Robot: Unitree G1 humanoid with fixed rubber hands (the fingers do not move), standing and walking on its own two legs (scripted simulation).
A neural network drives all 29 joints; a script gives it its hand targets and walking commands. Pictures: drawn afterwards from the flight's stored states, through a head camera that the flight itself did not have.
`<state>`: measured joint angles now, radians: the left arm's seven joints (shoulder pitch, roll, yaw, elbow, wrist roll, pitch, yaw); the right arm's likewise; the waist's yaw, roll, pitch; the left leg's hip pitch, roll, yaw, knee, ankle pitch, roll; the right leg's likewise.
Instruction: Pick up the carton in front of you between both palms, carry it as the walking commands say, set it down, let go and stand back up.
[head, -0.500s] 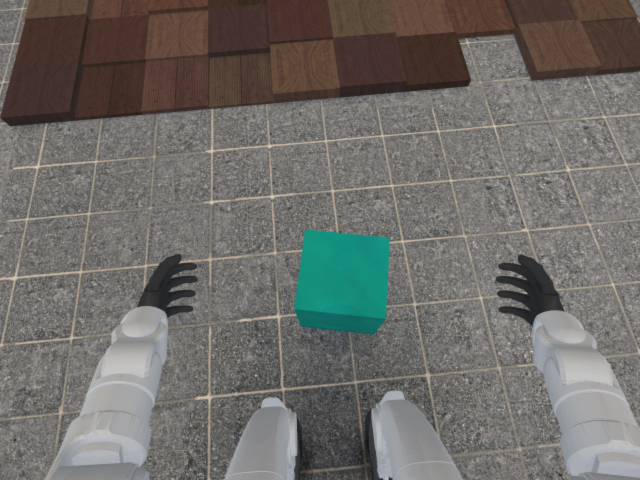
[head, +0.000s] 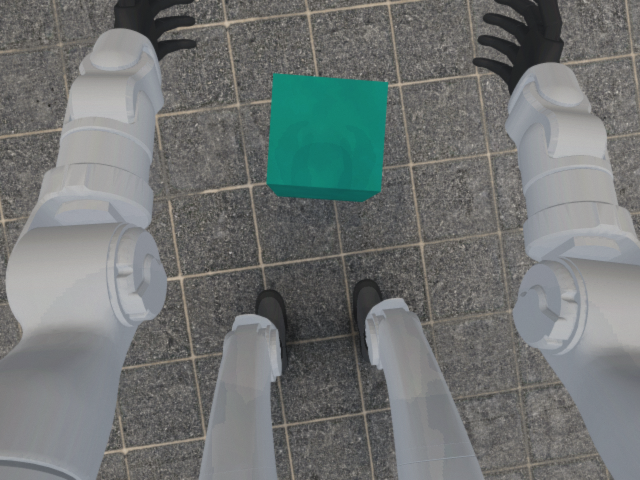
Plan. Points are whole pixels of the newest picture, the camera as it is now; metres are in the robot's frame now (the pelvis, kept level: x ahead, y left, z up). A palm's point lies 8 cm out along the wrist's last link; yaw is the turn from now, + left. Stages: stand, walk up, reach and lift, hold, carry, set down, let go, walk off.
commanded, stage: reach and lift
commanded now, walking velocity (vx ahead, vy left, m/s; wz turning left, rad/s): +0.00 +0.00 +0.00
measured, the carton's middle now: (324, 147) +0.54 -0.05 -0.53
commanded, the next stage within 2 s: none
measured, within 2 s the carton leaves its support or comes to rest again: leaves its support in 1.84 s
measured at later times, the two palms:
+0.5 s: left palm (207, 108) +0.57 +0.14 -0.29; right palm (456, 125) +0.50 -0.24 -0.29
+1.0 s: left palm (231, 136) +0.57 +0.13 -0.46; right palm (416, 147) +0.51 -0.23 -0.46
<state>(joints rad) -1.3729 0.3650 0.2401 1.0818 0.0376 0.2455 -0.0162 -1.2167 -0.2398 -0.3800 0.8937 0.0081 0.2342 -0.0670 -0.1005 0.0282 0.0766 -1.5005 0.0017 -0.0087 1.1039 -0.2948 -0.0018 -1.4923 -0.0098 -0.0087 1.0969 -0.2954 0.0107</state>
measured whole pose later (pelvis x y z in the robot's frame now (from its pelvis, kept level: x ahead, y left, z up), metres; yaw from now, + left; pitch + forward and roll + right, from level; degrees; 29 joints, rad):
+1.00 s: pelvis -0.03 +0.00 -0.28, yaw -1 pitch +37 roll -1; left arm -1.67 0.46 -0.01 1.25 -0.21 0.10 0.08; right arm -1.54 -0.35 -0.20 1.15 0.21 0.08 -0.12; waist -0.08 -0.02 0.45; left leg -2.25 -0.04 -0.05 2.18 -0.57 -0.04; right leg -2.25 0.02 0.00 2.17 -0.56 0.03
